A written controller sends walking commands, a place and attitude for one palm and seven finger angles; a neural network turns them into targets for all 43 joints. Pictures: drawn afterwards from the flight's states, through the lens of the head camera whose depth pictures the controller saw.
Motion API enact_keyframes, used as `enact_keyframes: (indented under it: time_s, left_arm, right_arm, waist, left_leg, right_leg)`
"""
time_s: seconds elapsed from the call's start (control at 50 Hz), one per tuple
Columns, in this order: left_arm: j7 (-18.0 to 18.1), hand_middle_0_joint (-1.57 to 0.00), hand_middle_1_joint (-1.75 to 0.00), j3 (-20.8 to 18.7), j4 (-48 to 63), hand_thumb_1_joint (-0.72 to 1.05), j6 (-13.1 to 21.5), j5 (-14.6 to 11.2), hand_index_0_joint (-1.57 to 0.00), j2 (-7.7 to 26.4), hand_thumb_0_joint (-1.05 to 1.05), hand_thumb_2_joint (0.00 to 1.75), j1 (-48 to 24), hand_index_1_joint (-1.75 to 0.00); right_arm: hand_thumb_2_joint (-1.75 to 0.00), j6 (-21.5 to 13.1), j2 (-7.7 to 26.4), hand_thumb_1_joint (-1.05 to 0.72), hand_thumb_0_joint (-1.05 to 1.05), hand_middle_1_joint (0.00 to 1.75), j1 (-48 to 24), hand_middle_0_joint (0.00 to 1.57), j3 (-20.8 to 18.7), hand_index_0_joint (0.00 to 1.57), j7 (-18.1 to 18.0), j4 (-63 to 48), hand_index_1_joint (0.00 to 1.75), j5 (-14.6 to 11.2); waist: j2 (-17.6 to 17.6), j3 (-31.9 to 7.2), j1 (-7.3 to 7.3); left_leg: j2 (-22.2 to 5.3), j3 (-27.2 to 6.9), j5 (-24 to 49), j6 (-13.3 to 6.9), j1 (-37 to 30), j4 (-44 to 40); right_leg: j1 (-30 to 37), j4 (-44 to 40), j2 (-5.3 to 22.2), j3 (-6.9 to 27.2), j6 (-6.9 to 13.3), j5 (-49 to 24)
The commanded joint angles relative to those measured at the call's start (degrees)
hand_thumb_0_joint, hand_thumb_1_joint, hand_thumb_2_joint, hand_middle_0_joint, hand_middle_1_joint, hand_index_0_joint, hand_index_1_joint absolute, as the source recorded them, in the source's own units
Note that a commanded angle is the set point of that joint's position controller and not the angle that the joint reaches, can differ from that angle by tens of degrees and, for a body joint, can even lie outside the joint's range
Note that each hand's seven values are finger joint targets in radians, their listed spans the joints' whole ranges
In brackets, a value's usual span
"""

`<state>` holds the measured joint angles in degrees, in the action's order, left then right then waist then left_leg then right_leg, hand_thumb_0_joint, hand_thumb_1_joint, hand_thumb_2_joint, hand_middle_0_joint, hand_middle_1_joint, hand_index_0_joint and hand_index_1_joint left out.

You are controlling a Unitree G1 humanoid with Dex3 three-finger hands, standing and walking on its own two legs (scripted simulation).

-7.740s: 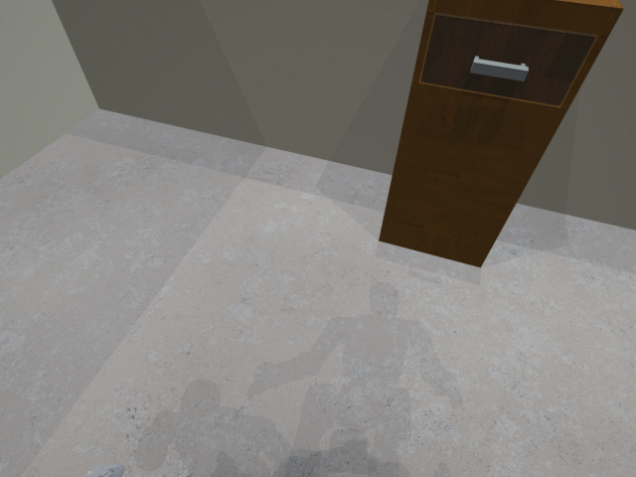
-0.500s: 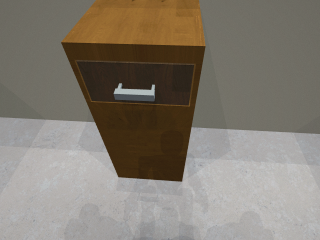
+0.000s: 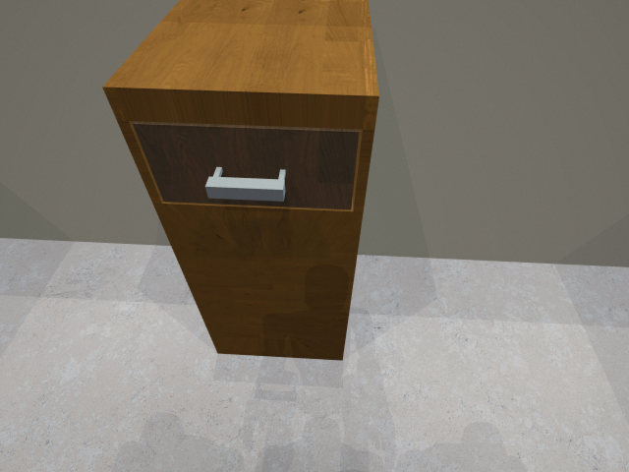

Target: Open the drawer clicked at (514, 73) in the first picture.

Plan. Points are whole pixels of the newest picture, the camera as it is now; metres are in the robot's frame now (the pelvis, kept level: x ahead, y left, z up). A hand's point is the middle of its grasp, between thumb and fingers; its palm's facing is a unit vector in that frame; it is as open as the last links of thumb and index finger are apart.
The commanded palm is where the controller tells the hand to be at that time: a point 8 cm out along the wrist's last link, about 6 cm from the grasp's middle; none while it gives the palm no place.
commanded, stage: come to a stop and stand still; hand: left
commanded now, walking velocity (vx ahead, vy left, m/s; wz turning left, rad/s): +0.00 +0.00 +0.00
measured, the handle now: (248, 180) +0.58 +0.15 +0.03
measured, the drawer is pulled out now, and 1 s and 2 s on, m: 0.00 0.00 0.00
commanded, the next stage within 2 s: look again from close up in 0.30 s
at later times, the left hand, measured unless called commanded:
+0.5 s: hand out of the picture +0.00 +0.16 -0.18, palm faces +0.01 -0.98 -0.17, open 7.4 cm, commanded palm none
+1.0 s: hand out of the picture +0.06 +0.21 -0.18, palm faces -0.01 -0.98 -0.22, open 7.4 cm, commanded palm none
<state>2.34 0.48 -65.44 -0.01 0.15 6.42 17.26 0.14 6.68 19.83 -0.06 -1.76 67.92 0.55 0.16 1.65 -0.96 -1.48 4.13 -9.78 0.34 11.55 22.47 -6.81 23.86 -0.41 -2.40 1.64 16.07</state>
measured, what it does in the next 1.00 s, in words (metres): stands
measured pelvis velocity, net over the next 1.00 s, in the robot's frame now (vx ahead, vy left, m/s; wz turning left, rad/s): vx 0.04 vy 0.03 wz -0.01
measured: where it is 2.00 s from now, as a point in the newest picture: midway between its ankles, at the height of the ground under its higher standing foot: outside the picture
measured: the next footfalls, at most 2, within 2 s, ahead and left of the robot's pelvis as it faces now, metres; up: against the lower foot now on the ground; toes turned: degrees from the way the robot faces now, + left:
left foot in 1.64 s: +0.09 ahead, +0.10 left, +0.00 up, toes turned -9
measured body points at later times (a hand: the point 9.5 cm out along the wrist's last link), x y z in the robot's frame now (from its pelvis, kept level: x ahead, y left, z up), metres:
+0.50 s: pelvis +0.02 +0.00 -0.01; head +0.04 +0.00 +0.44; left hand +0.00 +0.21 -0.17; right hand +0.02 -0.22 -0.17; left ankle +0.03 +0.13 -0.74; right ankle -0.03 -0.10 -0.74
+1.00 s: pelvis +0.04 +0.03 -0.01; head +0.05 +0.03 +0.44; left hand +0.06 +0.26 -0.17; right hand +0.05 -0.20 -0.17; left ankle +0.02 +0.13 -0.74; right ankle -0.03 -0.10 -0.74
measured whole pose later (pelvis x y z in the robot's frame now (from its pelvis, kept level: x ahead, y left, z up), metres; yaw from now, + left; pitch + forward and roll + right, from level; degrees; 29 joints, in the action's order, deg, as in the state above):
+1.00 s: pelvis +0.04 +0.03 -0.01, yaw -1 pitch +0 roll +1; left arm 2.4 0.7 -61.3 0.3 0.7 10.3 15.3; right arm -1.2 9.5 14.9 1.2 -1.6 62.8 0.9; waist -1.0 1.3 -0.1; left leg 0.7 4.5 -17.2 -1.8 12.1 29.4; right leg -6.7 28.6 1.8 -0.8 -0.7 21.7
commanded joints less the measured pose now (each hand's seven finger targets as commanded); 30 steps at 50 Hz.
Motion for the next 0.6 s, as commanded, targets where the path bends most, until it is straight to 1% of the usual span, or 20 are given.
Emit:
enact_keyframes:
  time_s: [0.0, 0.04, 0.06, 0.12, 0.16, 0.24, 0.3, 0.32, 0.34, 0.36, 0.38, 0.4, 0.42, 0.44, 0.46, 0.48, 0.5, 0.52, 0.54, 0.58]
  left_arm:
    - [0.4, -0.20, -0.30, -1.1, 1.2, 0.90, 0.9, 0.0, -0.20, 4.7, 0.00, 0.90, 4.2, -0.30]
    - [0.4, -0.20, -0.30, -1.1, 1.0, 0.90, 1.0, 0.1, -0.20, 4.7, 0.00, 0.90, 4.6, -0.30]
    - [0.5, -0.20, -0.30, -1.1, 1.1, 0.90, 1.0, 0.0, -0.20, 4.4, 0.00, 0.90, 4.8, -0.30]
    - [0.5, -0.20, -0.30, -1.1, 0.9, 0.90, 1.1, 0.1, -0.20, 4.3, 0.00, 0.90, 5.3, -0.30]
    - [0.6, -0.20, -0.30, -1.1, 0.9, 0.90, 1.0, 0.2, -0.20, 4.2, 0.00, 0.90, 5.1, -0.30]
    - [0.6, -0.20, -0.30, -1.0, 0.9, 0.90, 1.1, 0.3, -0.20, 4.4, 0.00, 0.90, 5.9, -0.30]
    - [0.6, -0.20, -0.30, -1.0, 0.9, 0.90, 1.1, 0.2, -0.20, 4.3, 0.00, 0.90, 5.7, -0.30]
    - [0.6, -0.20, -0.30, -1.0, 0.9, 0.90, 1.2, 0.2, -0.20, 4.4, 0.00, 0.90, 5.7, -0.30]
    - [0.6, -0.20, -0.30, -1.1, 0.9, 0.90, 1.1, 0.3, -0.20, 4.7, 0.00, 0.90, 5.6, -0.30]
    - [0.6, -0.20, -0.30, -1.0, 0.9, 0.90, 1.1, 0.3, -0.20, 4.6, 0.00, 0.90, 5.6, -0.30]
    - [2.3, -0.20, -0.30, -1.1, 0.2, 0.90, 3.2, 1.6, -0.20, 7.2, 0.00, 0.90, 9.6, -0.30]
    - [1.9, -0.20, -0.30, -1.3, 3.3, 0.90, 3.6, 1.2, -0.20, 9.0, 0.00, 0.90, 6.7, -0.30]
    - [1.4, -0.20, -0.30, -1.0, 4.6, 0.90, 3.6, 1.1, -0.20, 8.1, 0.00, 0.90, 3.7, -0.30]
    - [1.2, -0.20, -0.30, -1.2, 5.5, 0.90, 3.9, 0.9, -0.20, 8.3, 0.00, 0.90, 2.7, -0.30]
    - [1.1, -0.20, -0.30, -1.2, 5.8, 0.90, 3.9, 0.6, -0.20, 7.8, 0.00, 0.90, 2.8, -0.30]
    - [0.9, -0.20, -0.30, -1.1, 6.0, 0.90, 3.6, 0.5, -0.20, 7.5, 0.00, 0.90, 3.0, -0.30]
    - [0.8, -0.20, -0.30, -1.0, 5.9, 0.90, 3.3, 0.5, -0.20, 7.4, 0.00, 0.90, 3.4, -0.30]
    - [0.7, -0.20, -0.30, -0.9, 5.6, 0.90, 2.9, 0.5, -0.20, 7.3, 0.00, 0.90, 4.0, -0.30]
    - [0.7, -0.20, -0.30, -0.9, 5.5, 0.90, 2.6, 0.6, -0.20, 7.1, 0.00, 0.90, 4.3, -0.30]
    - [0.6, -0.20, -0.30, -0.8, 5.4, 0.90, 2.1, 0.5, -0.20, 7.1, 0.00, 0.90, 4.4, -0.30]
  right_arm:
    - [-0.90, -0.8, 4.2, -0.90, 0.00, 0.30, 2.7, 0.20, -0.8, 0.20, -0.4, -1.5, 0.30, 0.0]
    - [-0.90, -0.9, 4.2, -0.90, 0.00, 0.30, 2.6, 0.20, -0.9, 0.20, -0.4, -1.3, 0.30, -0.2]
    - [-0.90, -1.0, 4.0, -0.90, 0.00, 0.30, 2.5, 0.20, -0.9, 0.20, -0.5, -1.4, 0.30, -0.1]
    - [-0.90, -1.0, 3.9, -0.90, 0.00, 0.30, 2.2, 0.20, -0.9, 0.20, -0.5, -1.4, 0.30, -0.1]
    - [-0.90, -0.9, 4.0, -0.90, 0.00, 0.30, 2.0, 0.20, -0.9, 0.20, -0.5, -1.5, 0.30, -0.1]
    - [-0.90, -1.0, 4.2, -0.90, 0.00, 0.30, 1.2, 0.20, -0.9, 0.20, -0.5, -1.9, 0.30, -0.2]
    - [-0.90, -1.0, 4.4, -0.90, 0.00, 0.30, 0.7, 0.20, -0.8, 0.20, -0.5, -2.0, 0.30, -0.1]
    - [-0.90, -1.1, 4.6, -0.90, 0.00, 0.30, 0.8, 0.20, -0.8, 0.20, -0.6, -2.0, 0.30, -0.1]
    - [-0.90, -1.0, 4.6, -0.90, 0.00, 0.30, 0.7, 0.20, -0.8, 0.20, -0.6, -2.0, 0.30, -0.2]
    - [-0.90, -1.1, 4.8, -0.90, 0.00, 0.30, 0.5, 0.20, -0.8, 0.20, -0.6, -2.2, 0.30, -0.1]
    - [-0.90, -2.0, 6.8, -0.90, 0.00, 0.30, -6.4, 0.20, -0.7, 0.20, 0.3, -7.1, 0.30, -0.4]
    - [-0.90, -1.1, 3.9, -0.90, 0.00, 0.30, -2.9, 0.20, -0.7, 0.20, 0.8, -9.1, 0.30, -0.1]
    - [-0.90, -0.9, 4.1, -0.90, 0.00, 0.30, -0.7, 0.20, -0.9, 0.20, 0.9, -8.5, 0.30, 0.1]
    - [-0.90, -0.9, 3.9, -0.90, 0.00, 0.30, 0.2, 0.20, -0.7, 0.20, 1.1, -8.5, 0.30, 0.4]
    - [-0.90, -1.3, 4.6, -0.90, 0.00, 0.30, 1.3, 0.20, -0.5, 0.20, 1.1, -8.6, 0.30, 0.5]
    - [-0.90, -1.5, 5.5, -0.90, 0.00, 0.30, 0.9, 0.20, -0.5, 0.20, 0.9, -8.8, 0.30, 0.4]
    - [-0.90, -1.8, 6.0, -0.90, 0.00, 0.30, 0.7, 0.20, -0.4, 0.20, 0.7, -8.9, 0.30, 0.4]
    - [-0.90, -1.9, 6.4, -0.90, 0.00, 0.30, 0.1, 0.20, -0.3, 0.20, 0.5, -9.0, 0.30, 0.2]
    - [-0.90, -2.0, 6.8, -0.90, 0.00, 0.30, -0.1, 0.20, -0.2, 0.20, 0.3, -9.0, 0.30, 0.3]
    - [-0.90, -1.9, 7.6, -0.90, 0.00, 0.30, -0.4, 0.20, -0.1, 0.20, 0.2, -9.2, 0.30, 0.3]
  waist:
    - [-1.2, 3.1, 0.62]
    - [-1.1, 3.1, 0.72]
    - [-0.4, 2.8, 0.73]
    - [-0.4, 3.3, 0.64]
    - [-0.6, 4.5, 0.58]
    - [0.1, 3.9, 0.76]
    - [-1.1, 4.5, 0.72]
    - [-0.4, 3.8, 0.64]
    - [-0.8, 4.0, 0.73]
    - [-0.3, 4.1, 0.76]
    - [-4.0, 6.2, 3.33]
    - [-5.1, 3.1, -0.43]
    - [-4.3, 1.6, -1.64]
    - [-1.2, -0.5, -1.68]
    - [-0.1, -1.8, -1.82]
    - [1.7, -1.7, -1.20]
    - [3.2, -1.8, -0.69]
    - [3.3, -1.5, -0.01]
    - [3.3, -0.1, 0.39]
    - [-0.2, 0.8, 0.66]
  left_leg:
    - [-4.6, -4.9, 3.5, -1.1, -2.5, -2.8]
    - [-4.9, -4.9, 4.3, -1.1, -3.0, -2.5]
    - [-4.9, -4.9, 5.0, -1.2, -3.1, -2.5]
    - [-5.0, -4.7, 5.3, -1.1, -3.3, -2.4]
    - [-4.9, -4.9, 4.9, -1.1, -3.1, -2.4]
    - [-5.1, -4.7, 6.2, -1.3, -4.2, -2.2]
    - [-5.0, -4.9, 6.3, -1.3, -4.1, -2.4]
    - [-5.0, -4.9, 7.2, -1.3, -4.3, -2.4]
    - [-5.2, -4.9, 7.3, -1.3, -4.5, -2.2]
    - [-5.1, -4.9, 7.3, -1.3, -4.5, -2.4]
    - [-4.5, -2.7, 6.3, 0.2, 3.5, 12.5]
    - [-2.2, -3.6, -8.7, -0.5, 4.5, 11.7]
    - [-2.3, -3.2, -8.2, -0.5, 3.3, 11.5]
    - [-2.0, -2.8, -4.5, -0.7, 0.6, 9.7]
    - [-2.5, -3.8, -0.7, -1.3, 0.1, 8.0]
    - [-3.1, -4.3, 1.9, -1.6, 0.2, 6.9]
    - [-3.7, -5.0, 5.6, -2.0, 0.3, 6.4]
    - [-4.0, -5.5, 7.5, -2.4, 0.7, 5.9]
    - [-4.4, -5.8, 9.7, -2.8, 1.2, 5.9]
    - [-4.6, -6.0, 9.6, -3.1, 1.5, 5.4]
  right_leg:
    - [-6.3, -6.6, 6.5, 5.8, 0.1, -4.9]
    - [-6.1, -6.5, 6.4, 5.6, 0.1, -5.9]
    - [-6.0, -6.4, 6.4, 5.6, 0.1, -6.7]
    - [-6.0, -6.4, 6.4, 5.5, 0.0, -7.6]
    - [-6.8, -6.4, 6.2, 5.5, 0.0, -7.0]
    - [-6.4, -6.3, 6.3, 5.5, -0.1, -8.6]
    - [-6.4, -6.5, 6.4, 5.5, -0.2, -8.8]
    - [-5.7, -6.3, 6.4, 5.4, -0.2, -9.7]
    - [-5.8, -6.3, 6.3, 5.2, -0.3, -9.6]
    - [-5.8, -6.3, 6.4, 5.2, -0.3, -9.5]
    - [-6.8, -6.2, 9.9, 9.6, -2.6, -35.5]
    - [-5.5, -6.0, 12.3, 10.5, 0.0, -27.7]
    - [-7.5, -5.9, 11.0, 9.3, 2.2, -15.1]
    - [-7.1, -4.1, 9.5, 8.3, 3.0, -14.0]
    - [-6.1, -2.0, 8.0, 7.4, 3.0, -13.6]
    - [-5.8, -0.5, 6.9, 6.5, 2.6, -12.7]
    - [-4.8, 1.1, 5.9, 5.6, 2.2, -13.6]
    - [-4.2, 1.7, 5.4, 5.2, 1.8, -12.9]
    - [-4.2, 2.0, 5.0, 4.7, 1.6, -12.4]
    - [-4.1, 2.0, 4.8, 4.3, 1.2, -10.9]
